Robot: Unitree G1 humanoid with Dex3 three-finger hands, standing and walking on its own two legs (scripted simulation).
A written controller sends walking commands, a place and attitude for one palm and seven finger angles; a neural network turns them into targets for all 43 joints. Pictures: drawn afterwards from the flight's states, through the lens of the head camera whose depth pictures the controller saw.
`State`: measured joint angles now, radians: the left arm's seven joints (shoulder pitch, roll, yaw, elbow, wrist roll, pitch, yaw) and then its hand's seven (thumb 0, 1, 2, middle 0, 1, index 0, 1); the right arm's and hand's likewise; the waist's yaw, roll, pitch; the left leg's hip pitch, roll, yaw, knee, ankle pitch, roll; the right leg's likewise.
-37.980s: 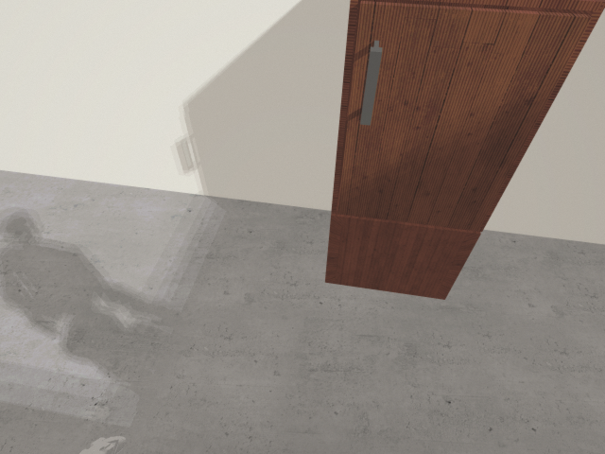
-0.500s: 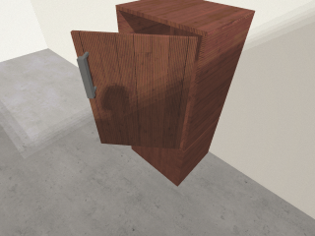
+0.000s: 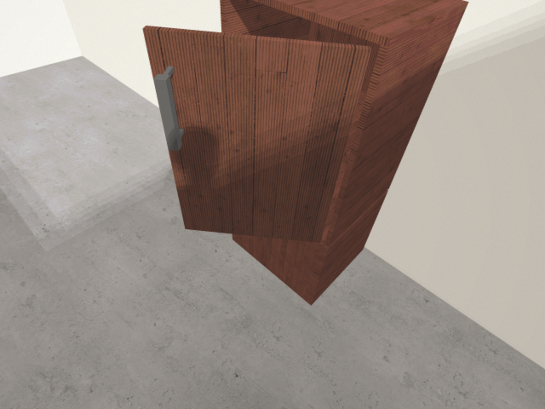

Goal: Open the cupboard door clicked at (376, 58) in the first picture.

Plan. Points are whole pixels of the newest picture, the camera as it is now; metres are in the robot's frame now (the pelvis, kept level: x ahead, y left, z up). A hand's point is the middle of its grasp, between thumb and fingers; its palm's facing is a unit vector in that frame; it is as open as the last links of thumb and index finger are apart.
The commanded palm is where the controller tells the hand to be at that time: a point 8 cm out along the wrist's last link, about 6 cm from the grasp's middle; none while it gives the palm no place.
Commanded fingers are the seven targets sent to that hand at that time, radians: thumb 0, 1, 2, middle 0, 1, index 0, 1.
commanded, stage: shuffle to correct the standing spot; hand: left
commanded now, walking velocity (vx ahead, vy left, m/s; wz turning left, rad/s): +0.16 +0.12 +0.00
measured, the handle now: (172, 109) +0.66 +0.26 +0.10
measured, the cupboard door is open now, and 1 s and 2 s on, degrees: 38 38 38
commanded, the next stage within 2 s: come to a stop and stand still in 0.50 s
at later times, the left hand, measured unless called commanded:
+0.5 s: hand out of the picture +0.13 +0.22 -0.16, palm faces -0.04 -0.98 -0.17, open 7.3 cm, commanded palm none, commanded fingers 0.00 0.90 0.90 -0.20 -0.30 -0.20 -0.30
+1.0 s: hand (131, 408) +0.16 +0.25 -0.19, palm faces +0.06 -0.98 -0.21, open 7.2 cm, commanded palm none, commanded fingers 0.00 0.90 0.90 -0.20 -0.30 -0.20 -0.30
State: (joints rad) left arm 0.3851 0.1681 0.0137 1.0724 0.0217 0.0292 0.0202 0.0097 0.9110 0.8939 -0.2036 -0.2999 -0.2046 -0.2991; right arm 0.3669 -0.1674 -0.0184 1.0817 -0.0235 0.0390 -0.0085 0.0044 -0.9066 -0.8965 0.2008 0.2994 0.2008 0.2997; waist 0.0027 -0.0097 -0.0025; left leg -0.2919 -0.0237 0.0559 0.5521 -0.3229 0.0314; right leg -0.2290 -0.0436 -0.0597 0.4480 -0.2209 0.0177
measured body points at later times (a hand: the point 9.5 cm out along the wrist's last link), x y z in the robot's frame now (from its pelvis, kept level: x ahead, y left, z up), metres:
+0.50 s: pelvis +0.06 +0.05 +0.01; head +0.07 +0.05 +0.46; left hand +0.14 +0.27 -0.15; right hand -0.01 -0.15 -0.15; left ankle +0.05 +0.07 -0.74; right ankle +0.07 -0.09 -0.71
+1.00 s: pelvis +0.11 +0.06 -0.01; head +0.14 +0.08 +0.44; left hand +0.16 +0.30 -0.17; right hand +0.17 -0.18 -0.15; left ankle +0.13 +0.18 -0.72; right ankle +0.15 -0.09 -0.74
